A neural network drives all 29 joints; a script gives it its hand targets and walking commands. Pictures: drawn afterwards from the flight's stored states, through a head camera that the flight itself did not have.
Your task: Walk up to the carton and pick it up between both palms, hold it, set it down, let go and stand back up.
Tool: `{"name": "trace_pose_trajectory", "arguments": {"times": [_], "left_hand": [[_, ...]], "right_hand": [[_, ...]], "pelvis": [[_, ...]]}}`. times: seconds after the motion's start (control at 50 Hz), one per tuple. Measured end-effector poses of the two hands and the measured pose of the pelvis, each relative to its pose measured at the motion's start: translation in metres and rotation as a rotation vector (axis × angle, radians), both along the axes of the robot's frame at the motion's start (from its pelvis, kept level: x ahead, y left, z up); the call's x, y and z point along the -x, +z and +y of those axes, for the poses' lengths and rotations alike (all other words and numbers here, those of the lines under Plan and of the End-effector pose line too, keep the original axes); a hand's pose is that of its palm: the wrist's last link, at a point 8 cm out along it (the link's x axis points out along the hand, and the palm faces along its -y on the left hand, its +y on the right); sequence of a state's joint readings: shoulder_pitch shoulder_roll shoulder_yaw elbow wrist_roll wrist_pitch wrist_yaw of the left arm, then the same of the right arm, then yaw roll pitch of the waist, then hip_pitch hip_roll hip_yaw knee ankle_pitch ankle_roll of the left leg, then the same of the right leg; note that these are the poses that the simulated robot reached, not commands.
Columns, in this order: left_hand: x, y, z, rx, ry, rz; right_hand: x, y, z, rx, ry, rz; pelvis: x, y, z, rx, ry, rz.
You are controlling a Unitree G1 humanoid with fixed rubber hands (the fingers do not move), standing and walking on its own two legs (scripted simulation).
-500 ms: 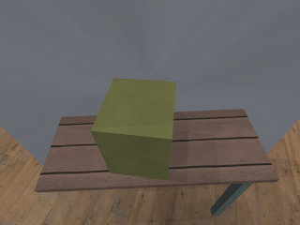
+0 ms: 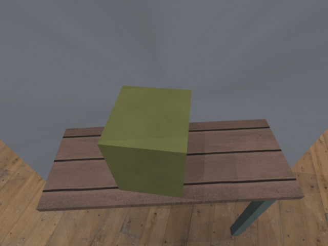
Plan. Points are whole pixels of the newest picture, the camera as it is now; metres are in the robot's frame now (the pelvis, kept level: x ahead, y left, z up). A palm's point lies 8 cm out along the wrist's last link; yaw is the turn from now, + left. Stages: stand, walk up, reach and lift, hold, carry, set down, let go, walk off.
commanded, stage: walk up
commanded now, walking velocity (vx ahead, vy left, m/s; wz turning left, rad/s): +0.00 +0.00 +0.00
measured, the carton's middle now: (153, 143) +0.41 +0.06 -0.01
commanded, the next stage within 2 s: reach and lift in 0.82 s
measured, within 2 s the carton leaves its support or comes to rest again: neither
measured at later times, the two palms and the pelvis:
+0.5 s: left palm out of the picture +0.01 +0.22 -0.15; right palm out of the picture -0.01 -0.22 -0.15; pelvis +0.01 +0.00 +0.00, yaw -1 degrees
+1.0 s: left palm out of the picture +0.14 +0.25 -0.16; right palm out of the picture +0.12 -0.22 -0.16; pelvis -0.02 +0.01 -0.04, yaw +1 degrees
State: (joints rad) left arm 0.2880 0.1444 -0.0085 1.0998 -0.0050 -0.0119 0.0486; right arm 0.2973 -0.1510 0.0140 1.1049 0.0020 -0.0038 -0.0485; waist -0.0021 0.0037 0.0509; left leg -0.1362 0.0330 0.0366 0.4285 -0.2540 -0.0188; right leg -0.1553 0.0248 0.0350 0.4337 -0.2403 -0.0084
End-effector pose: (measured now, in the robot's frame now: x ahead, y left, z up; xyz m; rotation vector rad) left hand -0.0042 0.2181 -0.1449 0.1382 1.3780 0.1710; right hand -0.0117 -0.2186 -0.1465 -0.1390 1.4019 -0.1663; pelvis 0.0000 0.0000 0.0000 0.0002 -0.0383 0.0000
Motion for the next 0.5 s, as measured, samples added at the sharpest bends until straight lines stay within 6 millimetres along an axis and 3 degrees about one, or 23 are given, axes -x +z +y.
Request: {"name": "trace_pose_trajectory", "arguments": {"times": [0.5], "left_hand": [[-0.011, -0.001, 0.002, 0.000, -0.019, -0.001]], "right_hand": [[-0.001, -0.001, 0.003, 0.003, -0.019, 0.016]], "pelvis": [[-0.012, -0.002, 0.004, 0.000, -0.017, 0.003]]}}
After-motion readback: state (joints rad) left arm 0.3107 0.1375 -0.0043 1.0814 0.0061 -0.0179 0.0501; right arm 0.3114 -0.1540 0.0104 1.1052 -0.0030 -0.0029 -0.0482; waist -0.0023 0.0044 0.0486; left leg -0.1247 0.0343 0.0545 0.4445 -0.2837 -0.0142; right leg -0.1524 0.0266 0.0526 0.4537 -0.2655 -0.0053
